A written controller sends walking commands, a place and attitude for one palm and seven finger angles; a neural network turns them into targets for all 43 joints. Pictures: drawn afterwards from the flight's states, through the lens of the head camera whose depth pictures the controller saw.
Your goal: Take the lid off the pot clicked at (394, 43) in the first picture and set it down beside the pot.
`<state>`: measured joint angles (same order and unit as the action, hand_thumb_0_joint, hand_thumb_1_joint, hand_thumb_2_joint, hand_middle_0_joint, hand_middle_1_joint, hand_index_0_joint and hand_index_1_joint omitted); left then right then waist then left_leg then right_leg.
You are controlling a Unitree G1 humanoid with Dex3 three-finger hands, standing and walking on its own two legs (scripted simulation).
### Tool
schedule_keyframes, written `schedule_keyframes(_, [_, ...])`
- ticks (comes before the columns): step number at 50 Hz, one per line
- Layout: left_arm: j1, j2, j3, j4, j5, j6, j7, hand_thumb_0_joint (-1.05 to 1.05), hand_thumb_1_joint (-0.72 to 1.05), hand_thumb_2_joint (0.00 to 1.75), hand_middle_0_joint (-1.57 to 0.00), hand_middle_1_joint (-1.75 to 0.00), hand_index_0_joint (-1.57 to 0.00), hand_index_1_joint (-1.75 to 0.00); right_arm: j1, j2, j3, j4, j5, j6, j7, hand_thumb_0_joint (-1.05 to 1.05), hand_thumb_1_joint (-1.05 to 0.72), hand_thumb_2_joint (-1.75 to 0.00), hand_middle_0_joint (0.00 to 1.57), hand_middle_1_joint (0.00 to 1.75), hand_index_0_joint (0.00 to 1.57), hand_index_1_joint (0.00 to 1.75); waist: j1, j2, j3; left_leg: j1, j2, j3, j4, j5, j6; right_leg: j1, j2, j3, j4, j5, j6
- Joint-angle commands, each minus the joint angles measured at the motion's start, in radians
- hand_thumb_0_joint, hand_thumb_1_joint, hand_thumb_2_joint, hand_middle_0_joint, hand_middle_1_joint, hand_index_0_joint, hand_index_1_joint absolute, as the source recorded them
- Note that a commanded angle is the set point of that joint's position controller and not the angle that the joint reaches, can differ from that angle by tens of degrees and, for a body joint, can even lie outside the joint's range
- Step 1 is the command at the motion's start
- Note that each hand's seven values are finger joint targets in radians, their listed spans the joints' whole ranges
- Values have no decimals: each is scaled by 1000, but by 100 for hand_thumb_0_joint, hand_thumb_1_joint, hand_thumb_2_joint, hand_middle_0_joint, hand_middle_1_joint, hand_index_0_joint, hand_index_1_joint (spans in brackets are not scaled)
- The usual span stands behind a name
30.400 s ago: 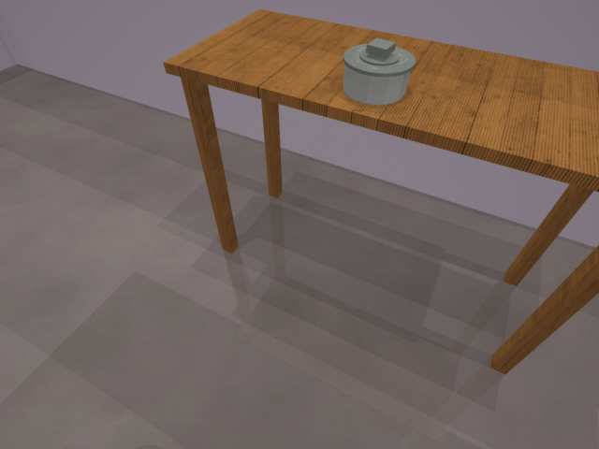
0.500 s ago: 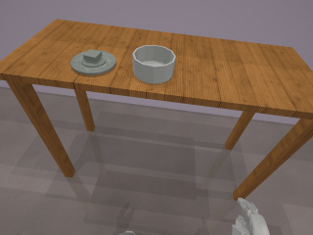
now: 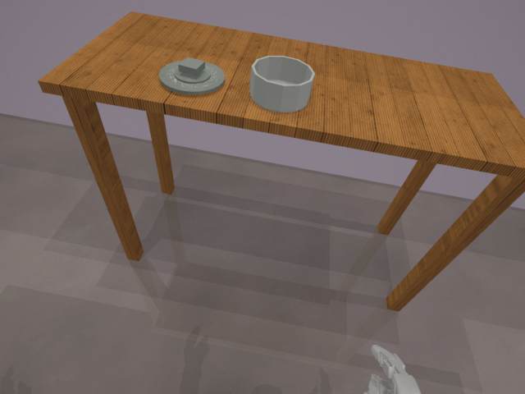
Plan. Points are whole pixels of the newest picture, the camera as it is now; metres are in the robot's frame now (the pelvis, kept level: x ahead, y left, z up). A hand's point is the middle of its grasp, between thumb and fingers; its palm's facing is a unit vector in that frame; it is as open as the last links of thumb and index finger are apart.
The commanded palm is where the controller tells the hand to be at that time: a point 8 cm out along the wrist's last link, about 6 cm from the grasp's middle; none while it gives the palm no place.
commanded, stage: stop stepping back and stand still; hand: left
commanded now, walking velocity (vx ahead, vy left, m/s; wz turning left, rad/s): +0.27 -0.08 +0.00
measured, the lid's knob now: (192, 66) +0.82 +0.20 +0.09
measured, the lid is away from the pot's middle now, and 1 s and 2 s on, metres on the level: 0.23 0.23 0.23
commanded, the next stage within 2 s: let the arm hang, fingers relaxed in 0.98 s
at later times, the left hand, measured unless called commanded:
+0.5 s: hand out of the picture +0.23 +0.26 +0.26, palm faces +0.51 -0.79 -0.34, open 7.4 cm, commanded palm none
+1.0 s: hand out of the picture -0.01 +0.23 -0.18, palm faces +0.04 -0.96 -0.26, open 7.1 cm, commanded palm none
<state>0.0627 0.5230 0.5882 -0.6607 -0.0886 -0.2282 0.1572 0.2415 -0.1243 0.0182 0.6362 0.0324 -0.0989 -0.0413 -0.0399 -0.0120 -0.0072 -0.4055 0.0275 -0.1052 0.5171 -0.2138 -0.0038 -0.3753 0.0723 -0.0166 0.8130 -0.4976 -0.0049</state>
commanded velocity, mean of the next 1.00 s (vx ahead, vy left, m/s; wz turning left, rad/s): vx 0.02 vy -0.01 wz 0.00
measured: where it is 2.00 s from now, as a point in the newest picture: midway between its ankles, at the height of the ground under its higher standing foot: outside the picture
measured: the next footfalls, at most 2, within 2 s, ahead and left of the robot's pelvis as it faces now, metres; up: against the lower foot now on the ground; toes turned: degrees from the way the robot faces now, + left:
right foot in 0.08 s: +0.03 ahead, -0.08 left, +0.00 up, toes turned -1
left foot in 0.32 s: +0.04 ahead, +0.15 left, +0.00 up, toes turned +4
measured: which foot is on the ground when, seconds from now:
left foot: down 0.00-0.06, up 0.08-0.30, down 0.32-1.00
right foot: up 0.00-0.06, down 0.08-1.00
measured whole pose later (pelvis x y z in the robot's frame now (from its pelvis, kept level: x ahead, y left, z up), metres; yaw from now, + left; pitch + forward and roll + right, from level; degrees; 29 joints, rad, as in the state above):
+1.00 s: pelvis +0.00 +0.02 +0.00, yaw +2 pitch +0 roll -1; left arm 0.29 0.24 0.02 1.04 0.00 0.03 0.02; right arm 0.31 -0.19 -0.04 0.98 -0.01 0.04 -0.03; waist -0.01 0.01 0.07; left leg -0.26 0.04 0.01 0.53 -0.27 -0.01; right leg -0.19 0.03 -0.07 0.45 -0.26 -0.03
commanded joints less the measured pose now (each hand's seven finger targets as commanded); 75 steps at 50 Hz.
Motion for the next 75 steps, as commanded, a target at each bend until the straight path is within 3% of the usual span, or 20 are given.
schedule_keyframes(1, [218, 114, -12, -163, -13, 25, -40, 0, 90, 90, -20, -30, -20, -30, -166, -173, -60, -230, -3, -29, -9, 0, -90, -90, 20, 30, 20, 30, 23, 246, -189, -49, 60, -24, -237, -486, 15, 376, 25, -106, -363, 12, -45])
schedule_keyframes(3, [323, 175, 19, -299, 0, 20, -57, 0, 90, 90, -20, -30, -20, -30, -143, -175, -70, -226, -11, 10, 2, 0, -90, -90, 20, 30, 20, 30, 29, -154, -238, -160, -61, 166, 314, -258, 4, 398, -238, 207, -516, -13, -154])
schedule_keyframes(4, [313, 212, 39, -384, 5, 7, -64, 0, 90, 90, -20, -30, -20, -30, -150, -199, -67, -210, -10, 32, 9, 0, -90, -90, 20, 30, 20, 30, 45, -234, -189, -231, -82, 146, 611, -250, 4, 276, -354, 313, -561, 140, -202])
schedule_keyframes(6, [286, 284, 132, -396, -2, -22, -53, 0, 90, 90, -20, -30, -20, -30, -127, -192, -36, -196, -47, 28, 20, 0, -90, -90, 20, 30, 20, 30, 12, -103, -166, -254, -55, 131, 769, -192, -4, 191, -330, 161, -509, 441, -180])
schedule_keyframes(7, [277, 240, 131, -322, -4, -21, -35, 0, 90, 90, -20, -30, -20, -30, -140, -152, -52, -198, -15, 13, 10, 0, -90, -90, 20, 30, 20, 30, 11, -247, -161, -275, -10, 87, 679, -217, 11, 183, -377, 304, -587, -24, -165])
schedule_keyframes(10, [165, 212, 124, -318, -1, -25, -13, 0, 90, 90, -20, -30, -20, -30, -192, -182, -67, -195, -13, 30, -34, 0, -90, -90, 20, 30, 20, 30, 3, -57, 72, -91, 75, 54, 418, -176, 7, -120, -376, 356, -664, -181, -194])
schedule_keyframes(14, [80, 125, 38, -97, 1, -26, 24, 0, 90, 90, -20, -30, -20, -30, -115, -180, -49, -144, -6, -20, -62, 0, -90, -90, 20, 30, 20, 30, 3, 113, -6, 254, 10, 182, -88, -161, 39, -36, -221, 120, -449, -42, -111])
schedule_keyframes(16, [27, 111, 5, -121, 2, -29, 26, 0, 90, 90, -20, -30, -20, -30, -113, -228, -68, -178, 13, -42, -66, 0, -90, -90, 20, 30, 20, 30, 13, 320, -10, 324, 218, -148, -175, -208, 129, -118, -79, -2, -177, 89, -22])
schedule_keyframes(19, [23, 120, 16, -127, 2, -17, 12, 0, 90, 90, -20, -30, -20, -30, -105, -204, -67, -180, 7, -57, -42, 0, -90, -90, 20, 30, 20, 30, 2, 213, -2, 162, 247, -225, -233, -192, 155, -57, -58, 6, -107, 50, 0])
schedule_keyframes(23, [272, 137, 43, -267, 7, -21, -12, 0, 90, 90, -20, -30, -20, -30, -148, -206, -60, -216, 3, -49, -14, 0, -90, -90, 20, 30, 20, 30, 29, 25, -149, 131, 102, 51, -23, 215, 67, 263, -107, 37, -363, 527, -8])
schedule_keyframes(24, [320, -159, -445, 739, 76, 132, -123, 0, 90, 90, -20, -30, -20, -30, -119, -364, -123, 32, 34, -98, 38, 0, -90, -90, 20, 30, 20, 30, -26, -26, -116, 102, 85, 102, 164, 432, 19, 136, -224, 41, -195, 805, -38])
schedule_keyframes(26, [361, -235, -470, 757, 106, 250, -148, 0, 90, 90, -20, -30, -20, -30, -44, -294, -125, 66, -7, -26, 44, 0, -90, -90, 20, 30, 20, 30, -6, -25, -157, 182, 119, 84, 122, 547, -3, 72, -180, 16, -188, 644, -40])
schedule_keyframes(29, [293, -189, -481, 901, 123, 227, -158, 0, 90, 90, -20, -30, -20, -30, -60, -268, -95, 70, -30, 33, 38, 0, -90, -90, 20, 30, 20, 30, 29, -93, -144, 62, 128, 14, 82, 319, 60, 124, -157, 18, -212, 543, -19])
schedule_keyframes(32, [219, -157, -503, 1078, 119, 227, -136, 0, 90, 90, -20, -30, -20, -30, -36, -227, -88, 82, -46, 66, 34, 0, -90, -90, 20, 30, 20, 30, 20, -301, -136, 36, 20, 102, 196, 187, 20, 249, -252, 121, -268, 937, -92])
schedule_keyframes(35, [185, -116, -514, 1261, 112, 234, -119, 0, 90, 90, -20, -30, -20, -30, -41, -196, -86, 112, -45, 96, 22, 0, -90, -90, 20, 30, 20, 30, 22, -186, -110, 8, -18, 128, 243, -182, 6, 320, -315, 178, -318, 1069, -142])
schedule_keyframes(39, [196, -168, -536, 1447, 89, 231, -124, 0, 90, 90, -20, -30, -20, -30, 19, -191, -68, 201, -51, 101, 12, 0, -90, -90, 20, 30, 20, 30, 13, 227, -62, 230, 115, 13, -17, 304, 50, 135, -167, 61, -305, 504, -51])
schedule_keyframes(42, [223, -208, -536, 1520, 88, 235, -131, 0, 90, 90, -20, -30, -20, -30, 35, -185, -76, 234, -53, 110, -2, 0, -90, -90, 20, 30, 20, 30, 29, 363, -67, 201, 150, -29, -81, 299, 96, 180, -111, -2, -321, 331, -19])
schedule_keyframes(47, [210, -214, -561, 1630, 92, 225, -131, 0, 90, 90, -20, -30, -20, -30, 92, -156, -74, 283, -40, 113, 1, 0, -90, -90, 20, 30, 20, 30, 18, 54, -33, 172, 94, 44, -73, 74, 45, 238, -159, 56, -453, 401, -45])
schedule_keyframes(54, [218, -228, -574, 1719, 91, 222, -122, 0, 90, 90, -20, -30, -20, -30, 132, -143, -69, 355, -39, 111, 6, 0, -90, -90, 20, 30, 20, 30, 18, -23, 58, 190, 90, 55, -136, 14, 47, 181, -155, 72, -500, 304, -45])
schedule_keyframes(75, [255, -289, -564, 1777, 92, 218, -111, 0, 90, 90, -20, -30, -20, -30, 176, -65, -65, 448, -40, 104, -2, 0, -90, -90, 20, 30, 20, 30, 25, 41, 99, 174, 81, 66, -152, 14, 46, 168, -152, 69, -486, 295, -45])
